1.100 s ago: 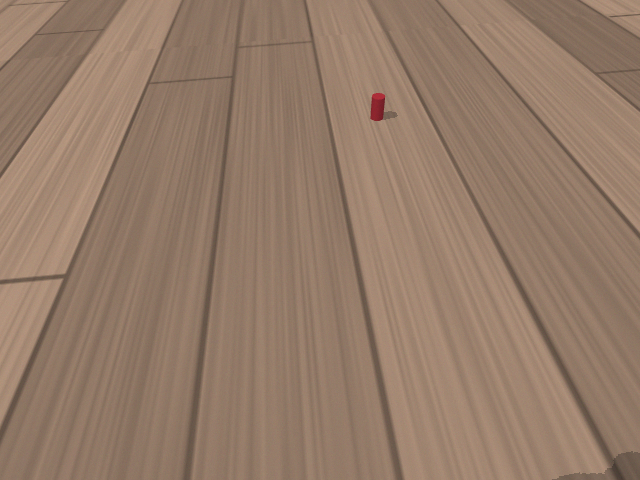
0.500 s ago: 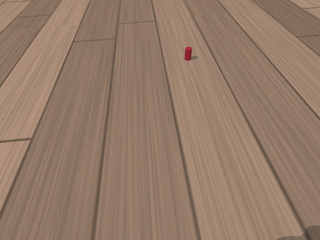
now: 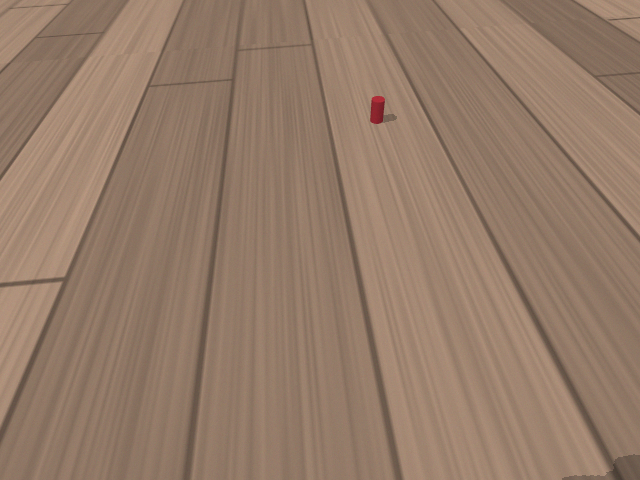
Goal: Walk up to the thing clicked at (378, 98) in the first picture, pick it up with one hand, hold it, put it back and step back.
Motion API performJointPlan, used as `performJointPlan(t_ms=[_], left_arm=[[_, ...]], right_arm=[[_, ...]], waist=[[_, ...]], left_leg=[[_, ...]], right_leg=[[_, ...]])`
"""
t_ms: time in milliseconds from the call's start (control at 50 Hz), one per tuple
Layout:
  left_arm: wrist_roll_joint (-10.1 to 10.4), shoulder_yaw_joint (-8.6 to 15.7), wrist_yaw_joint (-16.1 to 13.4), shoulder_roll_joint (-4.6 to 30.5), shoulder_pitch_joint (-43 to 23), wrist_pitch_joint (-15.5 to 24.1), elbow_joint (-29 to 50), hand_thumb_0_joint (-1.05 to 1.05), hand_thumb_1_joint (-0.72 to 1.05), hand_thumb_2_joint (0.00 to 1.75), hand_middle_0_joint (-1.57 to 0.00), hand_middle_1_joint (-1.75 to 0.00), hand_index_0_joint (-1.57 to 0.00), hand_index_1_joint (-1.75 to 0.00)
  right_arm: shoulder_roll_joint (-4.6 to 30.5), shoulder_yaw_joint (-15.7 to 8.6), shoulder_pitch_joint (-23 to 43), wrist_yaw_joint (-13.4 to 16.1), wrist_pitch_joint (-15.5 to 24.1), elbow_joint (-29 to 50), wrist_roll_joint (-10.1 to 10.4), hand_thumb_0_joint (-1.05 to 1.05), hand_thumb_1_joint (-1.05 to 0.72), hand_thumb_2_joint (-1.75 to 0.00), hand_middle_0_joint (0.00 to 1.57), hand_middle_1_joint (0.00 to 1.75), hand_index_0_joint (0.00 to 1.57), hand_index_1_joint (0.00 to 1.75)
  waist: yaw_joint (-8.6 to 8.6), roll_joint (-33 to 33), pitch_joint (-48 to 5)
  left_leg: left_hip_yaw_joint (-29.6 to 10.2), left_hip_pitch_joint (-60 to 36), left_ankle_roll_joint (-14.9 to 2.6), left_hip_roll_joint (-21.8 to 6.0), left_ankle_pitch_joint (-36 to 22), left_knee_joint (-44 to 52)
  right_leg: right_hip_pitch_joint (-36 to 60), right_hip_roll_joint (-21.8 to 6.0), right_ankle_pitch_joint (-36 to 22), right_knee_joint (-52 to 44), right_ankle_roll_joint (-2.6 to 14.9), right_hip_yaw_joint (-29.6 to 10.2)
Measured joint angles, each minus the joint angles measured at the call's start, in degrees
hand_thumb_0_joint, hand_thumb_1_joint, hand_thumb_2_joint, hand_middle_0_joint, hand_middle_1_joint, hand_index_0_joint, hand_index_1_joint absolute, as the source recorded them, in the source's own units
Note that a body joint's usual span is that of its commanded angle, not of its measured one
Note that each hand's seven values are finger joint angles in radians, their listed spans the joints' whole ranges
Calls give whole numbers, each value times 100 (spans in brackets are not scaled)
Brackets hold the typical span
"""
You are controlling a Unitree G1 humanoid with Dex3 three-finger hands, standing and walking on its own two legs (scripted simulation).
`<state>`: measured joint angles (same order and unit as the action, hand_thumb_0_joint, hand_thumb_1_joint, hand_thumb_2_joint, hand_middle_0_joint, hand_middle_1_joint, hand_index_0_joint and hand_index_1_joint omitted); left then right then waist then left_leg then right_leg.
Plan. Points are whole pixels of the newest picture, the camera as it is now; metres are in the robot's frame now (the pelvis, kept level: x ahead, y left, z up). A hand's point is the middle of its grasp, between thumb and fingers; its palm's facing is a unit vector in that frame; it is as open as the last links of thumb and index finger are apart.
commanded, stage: stand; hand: left
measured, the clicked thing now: (377, 110) +2.12 -0.24 -0.72
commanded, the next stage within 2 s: walk up in 0.02 s
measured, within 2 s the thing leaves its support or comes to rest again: neither
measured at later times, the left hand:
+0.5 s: hand (224, 441) +0.22 +0.18 -0.14, palm faces -0.08 -0.91 -0.41, open 7.4 cm
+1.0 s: hand (272, 267) +0.55 +0.14 -0.16, palm faces -0.26 -0.90 -0.34, open 7.4 cm
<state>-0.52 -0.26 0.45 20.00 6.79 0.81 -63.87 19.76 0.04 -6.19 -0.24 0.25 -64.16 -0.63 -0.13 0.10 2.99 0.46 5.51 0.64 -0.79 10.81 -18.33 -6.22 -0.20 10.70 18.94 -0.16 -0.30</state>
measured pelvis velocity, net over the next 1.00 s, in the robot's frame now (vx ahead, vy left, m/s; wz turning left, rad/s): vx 0.42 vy -0.11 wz -0.23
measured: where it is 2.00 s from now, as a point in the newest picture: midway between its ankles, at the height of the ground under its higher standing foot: (409, 271)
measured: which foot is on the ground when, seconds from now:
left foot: down 0.00-0.34, up 0.36-0.78, down 0.80-1.00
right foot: down 0.00-0.06, up 0.08-0.32, down 0.34-0.82, up 0.84-1.00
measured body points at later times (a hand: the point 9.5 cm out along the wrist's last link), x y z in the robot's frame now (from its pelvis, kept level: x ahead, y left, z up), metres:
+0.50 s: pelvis +0.13 -0.10 -0.02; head +0.11 -0.13 +0.43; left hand +0.22 +0.23 -0.11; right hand +0.18 -0.45 -0.14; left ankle +0.12 +0.03 -0.69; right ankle +0.13 -0.22 -0.75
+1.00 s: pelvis +0.42 -0.11 -0.01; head +0.44 -0.10 +0.44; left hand +0.56 +0.19 -0.13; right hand +0.44 -0.45 -0.10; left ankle +0.47 +0.00 -0.75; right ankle +0.40 -0.25 -0.69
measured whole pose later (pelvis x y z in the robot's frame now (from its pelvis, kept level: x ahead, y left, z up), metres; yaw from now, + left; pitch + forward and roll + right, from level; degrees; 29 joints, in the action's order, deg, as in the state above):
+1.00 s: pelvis +0.42 -0.11 -0.01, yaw -13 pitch -1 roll +1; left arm 0.2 2.4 4.3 26.4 15.2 4.3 -53.2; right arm 22.2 -3.8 -13.4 -4.1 5.2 -49.4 -0.6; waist 0.5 4.1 2.7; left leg 8.9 13.1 -1.3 -2.8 12.8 -27.2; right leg -28.4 -4.0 18.3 59.4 0.7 -1.2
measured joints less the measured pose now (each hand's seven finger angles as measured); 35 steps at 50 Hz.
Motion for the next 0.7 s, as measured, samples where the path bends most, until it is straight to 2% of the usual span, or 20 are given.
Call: performJointPlan(t_ms=[40, 80, 120, 180, 260, 300, 340, 360, 380, 400, 440, 480, 540, 620, 700], left_arm=[[-38, 72, 69, 7, 54, -12, 64, 1, 90, 90, -20, -30, -20, -30], [-116, 221, 251, 79, 238, -24, 213, 1, 90, 90, -20, -30, -20, -30], [-176, 320, 366, 167, 348, -78, 287, 1, 90, 90, -20, -30, -20, -30], [-173, 397, 524, 373, 360, -71, 395, 1, 90, 90, -20, -30, -20, -30], [-156, 507, 709, 587, 428, -35, 598, 1, 90, 90, -20, -30, -20, -30], [-146, 561, 743, 674, 471, -20, 656, 1, 90, 90, -20, -30, -20, -30], [-147, 607, 729, 770, 551, 55, 713, 1, 90, 90, -20, -30, -20, -30], [-158, 641, 688, 789, 560, 128, 741, 1, 90, 90, -20, -30, -20, -30], [-170, 670, 623, 764, 550, 207, 790, 1, 90, 90, -20, -30, -20, -30], [-152, 671, 560, 716, 570, 271, 850, 1, 90, 90, -20, -30, -20, -30], [-83, 598, 499, 553, 678, 323, 914, 1, 90, 90, -20, -30, -20, -30], [-50, 505, 466, 400, 820, 337, 900, 0, 90, 90, -20, -30, -20, -30], [-10, 406, 435, 295, 1048, 357, 850, 1, 90, 90, -20, -30, -20, -30], [10, 355, 424, 295, 1287, 392, 861, 1, 90, 90, -20, -30, -21, -30], [-17, 348, 417, 358, 1374, 429, 933, 1, 90, 90, -20, -30, -21, -30]], right_arm=[[-3, -63, -45, -49, 11, 56, -40, 0, -90, -90, 20, 30, 21, 30], [10, -216, -196, -175, 123, 233, -123, 0, -90, -90, 20, 30, 21, 30], [76, -351, -330, -241, 260, 437, -166, 0, -90, -90, 21, 30, 21, 30], [202, -466, -534, -253, 385, 593, -196, 0, -90, -90, 21, 30, 21, 30], [492, -580, -735, -307, 341, 577, -262, 0, -90, -90, 21, 30, 21, 30], [632, -625, -787, -324, 306, 558, -276, 0, -90, -90, 21, 30, 21, 30], [745, -649, -823, -326, 254, 545, -274, 1, -90, -90, 21, 30, 21, 30], [811, -653, -828, -314, 225, 542, -278, 1, -90, -90, 21, 30, 21, 30], [863, -651, -813, -286, 177, 528, -259, 1, -90, -90, 21, 30, 21, 30], [875, -637, -776, -270, 118, 504, -229, 1, -90, -90, 20, 30, 21, 30], [871, -582, -646, -297, 72, 481, -158, 1, -90, -90, 20, 30, 20, 30], [818, -515, -525, -357, 123, 555, -94, 1, -90, -90, 20, 30, 20, 30], [650, -448, -413, -492, 208, 778, -74, 1, -90, -90, 20, 30, 20, 30], [464, -407, -323, -631, 199, 1026, -108, 1, -90, -90, 20, 30, 20, 30], [431, -415, -256, -668, 158, 1109, -131, 1, -90, -90, 20, 30, 21, 30]], waist=[[-14, 10, -43], [-58, 78, -194], [-39, 70, -294], [49, 84, -288], [63, -4, -309], [70, -39, -344], [49, -64, -411], [23, -161, -417], [-13, -291, -402], [-76, -359, -396], [-169, -479, -366], [-211, -549, -320], [-261, -495, -278], [-324, -304, -223], [-382, -171, -139]], left_leg=[[30, 64, -56, -2, 206, -123], [163, 185, -197, 17, 807, -419], [293, 195, -275, -32, 744, -408], [395, 3, -273, -118, 569, -186], [574, -379, -141, -345, 577, -65], [644, -515, -34, -449, 813, -233], [696, -516, -48, -592, 1275, -725], [608, -359, -187, -740, 1606, -1269], [356, -23, -261, -814, 1870, -2117], [103, 362, -264, -722, 1920, -2974], [-90, 1061, -249, -495, 1587, -4157], [6, 1605, -244, -406, 1135, -4485], [146, 2217, -171, -434, 652, -4113], [121, 2742, -7, -579, 128, -3220], [41, 2790, 21, -717, -373, -2132]], right_leg=[[-81, 5, 188, 136, 33, -24], [-412, -18, 996, 781, 130, -108], [-972, -32, 1306, 1823, 153, -82], [-1641, -208, 1279, 2743, 119, -95], [-1919, -524, 1020, 2458, 5, 41], [-1838, -620, 804, 2108, -11, 104], [-1603, -626, 521, 1722, 0, 235], [-1571, -514, 240, 1775, -21, 311], [-1621, -387, 362, 2046, -8, 413], [-1624, -300, 544, 2212, 25, 470], [-1374, -156, 670, 2049, 116, 540], [-968, -47, 601, 1593, 163, 573], [-409, 69, 485, 915, 212, 542], [121, 165, 525, 346, 254, 448], [574, 215, 798, 133, 155, 400]])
